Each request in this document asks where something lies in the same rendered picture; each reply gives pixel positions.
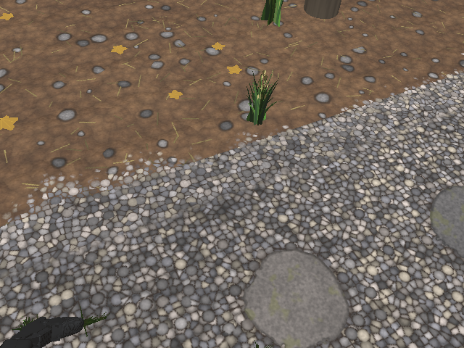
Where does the robot left hand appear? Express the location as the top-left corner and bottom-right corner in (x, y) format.
(0, 317), (84, 348)

